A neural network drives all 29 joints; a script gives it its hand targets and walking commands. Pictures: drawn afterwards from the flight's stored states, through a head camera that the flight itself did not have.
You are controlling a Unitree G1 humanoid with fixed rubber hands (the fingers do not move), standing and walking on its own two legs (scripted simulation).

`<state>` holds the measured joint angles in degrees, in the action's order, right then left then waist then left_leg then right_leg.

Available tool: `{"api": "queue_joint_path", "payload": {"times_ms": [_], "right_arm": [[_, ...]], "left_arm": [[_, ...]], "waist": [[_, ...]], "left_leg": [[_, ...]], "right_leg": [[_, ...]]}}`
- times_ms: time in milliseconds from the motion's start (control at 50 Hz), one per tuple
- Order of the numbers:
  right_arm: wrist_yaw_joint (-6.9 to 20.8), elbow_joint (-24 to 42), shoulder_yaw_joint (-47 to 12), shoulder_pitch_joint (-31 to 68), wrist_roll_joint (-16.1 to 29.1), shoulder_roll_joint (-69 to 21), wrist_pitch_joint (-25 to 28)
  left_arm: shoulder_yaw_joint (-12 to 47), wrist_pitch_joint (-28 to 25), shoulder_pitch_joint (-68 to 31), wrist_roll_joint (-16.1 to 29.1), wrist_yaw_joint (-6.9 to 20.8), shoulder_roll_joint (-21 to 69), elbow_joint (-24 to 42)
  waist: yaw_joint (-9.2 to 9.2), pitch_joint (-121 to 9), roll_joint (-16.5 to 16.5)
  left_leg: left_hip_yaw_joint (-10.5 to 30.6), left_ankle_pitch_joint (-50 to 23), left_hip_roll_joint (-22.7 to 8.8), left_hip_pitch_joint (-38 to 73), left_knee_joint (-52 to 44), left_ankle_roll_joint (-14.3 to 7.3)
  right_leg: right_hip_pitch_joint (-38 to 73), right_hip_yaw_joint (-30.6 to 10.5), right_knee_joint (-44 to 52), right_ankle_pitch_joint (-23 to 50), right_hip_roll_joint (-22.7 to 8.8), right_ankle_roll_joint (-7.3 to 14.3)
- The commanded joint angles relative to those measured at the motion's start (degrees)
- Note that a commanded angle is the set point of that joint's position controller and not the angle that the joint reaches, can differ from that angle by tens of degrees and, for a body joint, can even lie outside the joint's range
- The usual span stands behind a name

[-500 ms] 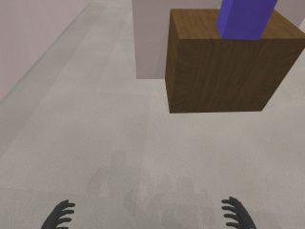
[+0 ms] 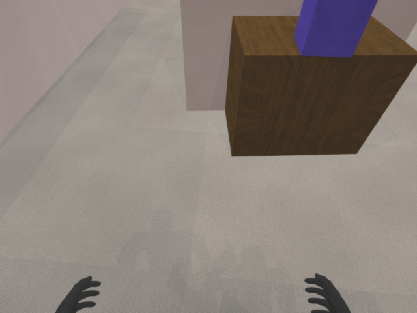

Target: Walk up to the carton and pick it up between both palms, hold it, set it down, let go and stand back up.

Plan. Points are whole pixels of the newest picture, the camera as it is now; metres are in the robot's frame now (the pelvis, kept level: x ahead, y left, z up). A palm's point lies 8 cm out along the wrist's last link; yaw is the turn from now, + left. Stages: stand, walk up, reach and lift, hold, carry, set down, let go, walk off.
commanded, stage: stand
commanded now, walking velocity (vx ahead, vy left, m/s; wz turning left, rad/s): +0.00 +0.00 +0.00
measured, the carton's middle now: (330, 19) +1.27 -0.55 +0.05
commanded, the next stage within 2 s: walk up in 2.00 s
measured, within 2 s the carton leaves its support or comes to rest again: neither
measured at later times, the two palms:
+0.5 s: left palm out of the picture +0.13 +0.27 -0.08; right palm out of the picture +0.13 -0.25 -0.09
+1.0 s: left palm out of the picture +0.12 +0.27 -0.08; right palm out of the picture +0.13 -0.25 -0.09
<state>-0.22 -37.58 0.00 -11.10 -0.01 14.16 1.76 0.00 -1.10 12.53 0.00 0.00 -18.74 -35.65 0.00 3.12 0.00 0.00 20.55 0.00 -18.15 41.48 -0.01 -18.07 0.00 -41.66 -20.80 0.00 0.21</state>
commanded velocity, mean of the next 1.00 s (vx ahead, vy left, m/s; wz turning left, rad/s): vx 0.00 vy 0.00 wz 0.00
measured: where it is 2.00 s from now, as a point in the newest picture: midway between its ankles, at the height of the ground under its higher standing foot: outside the picture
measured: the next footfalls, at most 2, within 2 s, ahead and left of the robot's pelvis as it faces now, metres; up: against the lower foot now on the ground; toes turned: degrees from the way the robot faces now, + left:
none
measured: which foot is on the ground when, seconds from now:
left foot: down 0.00-1.00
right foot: down 0.00-1.00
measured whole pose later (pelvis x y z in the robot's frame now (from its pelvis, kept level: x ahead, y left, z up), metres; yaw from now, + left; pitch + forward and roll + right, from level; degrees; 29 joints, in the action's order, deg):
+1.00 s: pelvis -0.01 +0.00 +0.00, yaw +0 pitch -4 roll +0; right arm -0.1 -40.8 0.0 -11.1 0.0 14.4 1.8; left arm 0.0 -1.2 12.6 0.0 0.0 -18.9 -39.4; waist 0.0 3.1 0.0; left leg 0.0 19.9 0.0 -18.1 41.5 0.0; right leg -18.0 0.0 -41.6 -20.1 0.0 0.2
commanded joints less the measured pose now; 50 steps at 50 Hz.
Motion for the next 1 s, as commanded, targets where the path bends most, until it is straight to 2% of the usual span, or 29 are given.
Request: {"api": "queue_joint_path", "payload": {"times_ms": [0, 200, 240, 280, 320, 420, 480, 500, 540, 600, 680, 740, 800, 860, 980], "right_arm": [[-0.18, 0.11, 5.11, 3.87, -1.35, 16.25, 1.91], [-0.22, -1.15, 5.06, 4.0, -1.19, 16.69, 1.78], [-0.22, -1.21, 4.9, 3.95, -1.29, 16.25, 1.71], [-0.24, -1.43, 5.03, 3.92, -1.31, 16.59, 1.9], [-0.14, -1.38, 5.02, 4.78, -1.29, 16.58, 1.9], [-0.12, -1.97, 5.09, 4.34, -1.25, 16.82, 1.84], [-0.14, -2.11, 4.93, 4.22, -1.18, 16.39, 1.85], [-0.15, -2.32, 4.97, 4.33, -1.24, 16.96, 1.9], [-0.2, -2.19, 4.93, 4.89, -1.36, 16.81, 1.71], [-0.16, -2.46, 4.94, 4.39, -1.21, 16.8, 1.75], [-0.12, -2.85, 4.87, 5.0, -1.3, 17.05, 1.79], [-0.16, -2.71, 4.68, 4.68, -1.15, 16.41, 1.76], [-0.15, -2.96, 4.91, 5.13, -1.14, 16.98, 1.75], [-0.16, -3.24, 4.81, 5.0, -1.06, 16.47, 1.61], [-0.24, -3.65, 4.7, 5.06, -1.23, 16.84, 1.77]], "left_arm": [[-4.71, -2.73, -2.3, -0.99, -0.29, -12.18, -0.29], [-4.5, -2.8, -2.22, -0.83, -0.28, -12.26, -1.51], [-4.49, -2.65, -2.64, -0.96, -0.38, -12.53, -1.79], [-4.63, -2.59, -2.69, -0.97, -0.45, -12.63, -1.92], [-4.44, -2.58, -2.14, -0.69, -0.24, -12.01, -2.07], [-4.34, -2.54, -2.72, -0.87, -0.29, -12.15, -2.54], [-4.39, -2.6, -2.52, -0.84, -0.42, -12.5, -2.91], [-4.37, -2.72, -2.57, -0.67, -0.27, -11.93, -2.9], [-4.31, -2.54, -2.45, -0.8, -0.29, -12.38, -3.17], [-4.32, -2.73, -2.97, -0.84, -0.25, -12.3, -3.27], [-4.3, -2.56, -2.51, -0.67, -0.21, -12.18, -3.7], [-4.26, -2.58, -3.09, -0.74, -0.26, -12.46, -3.67], [-4.34, -2.54, -2.94, -0.75, -0.3, -12.44, -3.87], [-4.27, -2.67, -2.74, -0.89, -0.27, -12.56, -4.15], [-4.29, -2.58, -3.21, -0.75, -0.27, -12.45, -4.41]], "waist": [[0.31, -4.44, -1.27], [0.54, -4.13, -1.88], [0.39, -3.33, -0.89], [0.19, -3.12, -2.19], [0.67, -3.66, -2.04], [0.23, -2.86, -1.47], [0.13, -3.22, -1.87], [0.62, -3.57, -2.43], [0.66, -3.1, -1.61], [0.27, -2.99, -1.8], [0.74, -3.17, -2.11], [0.13, -2.65, -1.4], [0.56, -2.82, -2.63], [0.37, -2.53, -1.96], [0.51, -2.44, -2.13]], "left_leg": [[7.39, -6.76, -4.71, -0.26, -9.58, -4.23], [7.56, -5.61, -4.77, -0.64, -10.47, -4.28], [7.42, -5.27, -4.63, -0.58, -10.45, -4.09], [7.47, -5.3, -4.57, -0.77, -10.75, -4.07], [7.85, -4.36, -4.86, -0.85, -10.97, -4.21], [7.54, -4.97, -4.61, -0.51, -10.93, -3.95], [7.8, -5.1, -4.87, -0.1, -11.11, -4.07], [8.53, -4.44, -5.14, -0.82, -11.45, -4.31], [7.92, -4.08, -4.8, -0.82, -11.39, -4.12], [7.91, -4.01, -4.87, -0.82, -11.55, -4.03], [8.16, -4.02, -5.0, -0.68, -11.9, -4.02], [7.74, -3.6, -4.65, -0.39, -11.62, -3.91], [8.39, -3.57, -4.97, -1.09, -12.1, -3.98], [7.85, -3.57, -4.8, -0.53, -11.84, -3.89], [8.41, -3.94, -4.99, -0.76, -12.38, -3.97]], "right_leg": [[1.41, -6.54, 9.47, 7.86, -4.61, 4.02], [1.46, -6.63, 10.0, 7.23, -4.68, 4.1], [0.63, -7.04, 10.49, 6.31, -4.98, 4.05], [0.87, -6.97, 10.41, 6.75, -4.64, 3.98], [1.33, -6.68, 10.36, 6.34, -4.58, 3.9], [0.38, -7.22, 10.88, 6.1, -4.89, 4.01], [0.43, -7.27, 10.95, 5.91, -4.87, 4.02], [1.36, -6.97, 10.52, 5.89, -4.69, 3.96], [1.03, -7.17, 11.11, 5.87, -4.77, 3.86], [0.83, -7.62, 11.01, 6.25, -4.97, 3.98], [0.96, -7.04, 10.84, 6.11, -4.59, 3.89], [0.31, -7.7, 11.71, 5.32, -4.95, 4.01], [0.93, -7.23, 11.11, 5.63, -4.66, 3.87], [0.34, -8.16, 12.35, 4.65, -5.19, 4.09], [0.82, -7.35, 11.61, 5.59, -4.87, 3.85]]}}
